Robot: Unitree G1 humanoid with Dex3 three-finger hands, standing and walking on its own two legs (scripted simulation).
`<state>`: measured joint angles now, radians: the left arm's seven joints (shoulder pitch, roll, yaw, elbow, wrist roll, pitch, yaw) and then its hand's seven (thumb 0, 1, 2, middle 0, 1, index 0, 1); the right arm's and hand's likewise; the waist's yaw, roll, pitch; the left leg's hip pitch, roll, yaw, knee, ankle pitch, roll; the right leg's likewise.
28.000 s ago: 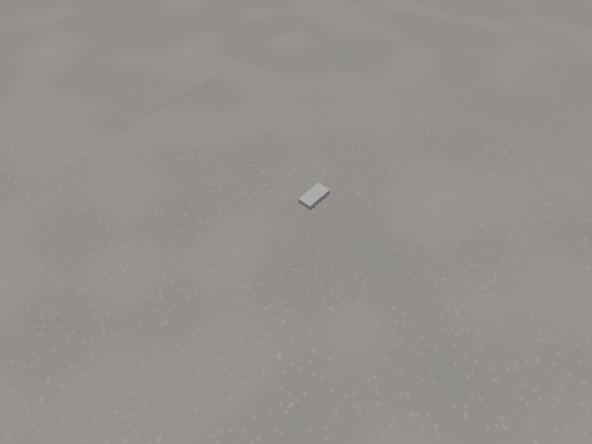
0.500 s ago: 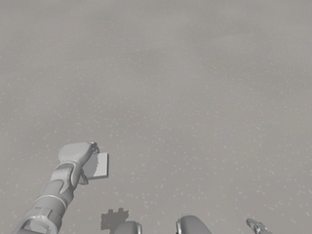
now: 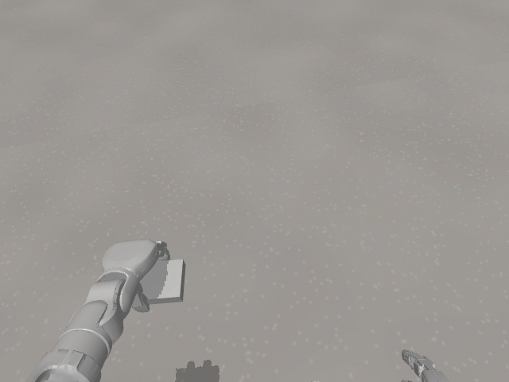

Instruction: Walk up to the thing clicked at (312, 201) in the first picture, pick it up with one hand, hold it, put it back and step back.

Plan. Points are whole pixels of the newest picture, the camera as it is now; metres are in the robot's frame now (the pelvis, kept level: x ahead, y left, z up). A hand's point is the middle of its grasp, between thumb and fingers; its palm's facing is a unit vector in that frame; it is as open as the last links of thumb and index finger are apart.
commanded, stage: hold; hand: left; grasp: from above
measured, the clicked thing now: (144, 283) +0.32 +0.23 -0.10
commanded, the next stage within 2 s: crouch in 1.68 s
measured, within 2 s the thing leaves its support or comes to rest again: neither
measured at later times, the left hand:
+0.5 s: hand (136, 280) +0.30 +0.22 -0.03, palm faces -0.45 -0.03 -0.89, open 10.1 cm
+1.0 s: hand (137, 290) +0.27 +0.20 -0.02, palm faces -0.45 -0.03 -0.89, open 10.1 cm
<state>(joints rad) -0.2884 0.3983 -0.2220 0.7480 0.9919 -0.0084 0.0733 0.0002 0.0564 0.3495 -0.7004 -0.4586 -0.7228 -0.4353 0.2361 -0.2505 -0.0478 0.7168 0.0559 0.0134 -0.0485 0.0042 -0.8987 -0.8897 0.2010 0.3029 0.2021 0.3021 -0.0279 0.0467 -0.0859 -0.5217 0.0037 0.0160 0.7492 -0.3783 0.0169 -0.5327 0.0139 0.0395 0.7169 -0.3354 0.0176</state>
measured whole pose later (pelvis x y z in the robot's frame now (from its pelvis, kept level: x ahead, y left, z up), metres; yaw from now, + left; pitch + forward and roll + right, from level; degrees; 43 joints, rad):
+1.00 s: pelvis -0.02 -0.01 +0.02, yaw +0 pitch +1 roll +0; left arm -0.23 0.40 -0.25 0.62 0.98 -0.02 -0.02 0.00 0.05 0.43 -0.65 -0.53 -0.67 -0.50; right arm 0.18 -0.26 -0.03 0.69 0.07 0.05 -0.06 0.01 -0.90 -0.89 0.20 0.30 0.20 0.30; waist 0.00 0.06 -0.02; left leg -0.29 0.00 0.02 0.53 -0.26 0.01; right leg -0.32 0.01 0.05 0.53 -0.23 0.01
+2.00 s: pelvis -0.01 -0.01 +0.02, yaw +0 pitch +2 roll +0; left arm -0.25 0.39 -0.23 0.72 1.02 -0.04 0.05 0.00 0.04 0.41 -0.68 -0.48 -0.70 -0.46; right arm 0.18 -0.25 -0.03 0.68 0.07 0.08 -0.05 0.01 -0.89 -0.89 0.20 0.30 0.20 0.30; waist -0.01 0.04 -0.01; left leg -0.30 0.00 0.02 0.52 -0.26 0.01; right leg -0.32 0.00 0.04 0.52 -0.24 0.01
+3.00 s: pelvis -0.08 +0.00 -0.31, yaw -1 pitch +39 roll -5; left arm -0.90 0.57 0.00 1.34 1.25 -0.16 0.38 0.00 0.03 0.42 -0.69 -0.48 -0.71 -0.45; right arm 0.17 -0.26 -0.02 0.72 -0.09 -0.07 0.08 0.00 -0.90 -0.89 0.20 0.30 0.20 0.30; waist -0.21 0.03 -0.17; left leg -2.06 -0.03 -0.06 2.06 -0.68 0.01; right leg -2.03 0.00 -0.05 1.99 -0.65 0.02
